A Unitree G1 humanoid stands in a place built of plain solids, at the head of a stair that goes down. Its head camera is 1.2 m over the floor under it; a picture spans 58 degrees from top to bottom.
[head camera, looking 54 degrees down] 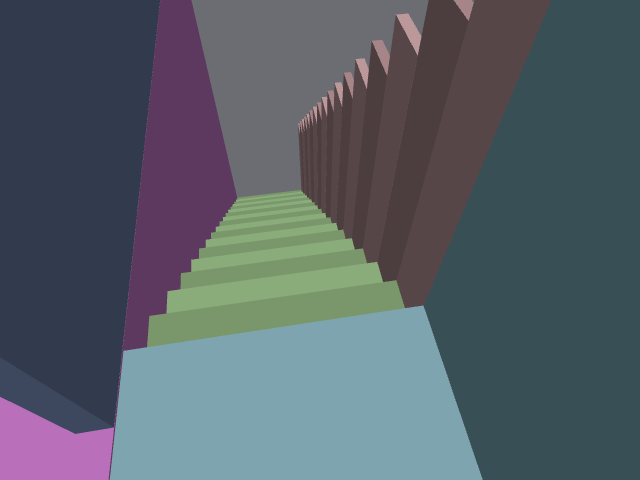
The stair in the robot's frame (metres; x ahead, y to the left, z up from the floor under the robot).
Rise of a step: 0.20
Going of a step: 0.21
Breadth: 0.90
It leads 9 degrees to the left of straight ahead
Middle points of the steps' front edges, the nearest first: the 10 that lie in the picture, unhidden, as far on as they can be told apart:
0.55 0.13 0.00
0.76 0.16 -0.20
0.97 0.19 -0.39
1.18 0.23 -0.59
1.38 0.26 -0.78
1.59 0.30 -0.98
1.80 0.33 -1.18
2.01 0.37 -1.37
2.22 0.40 -1.57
2.43 0.43 -1.77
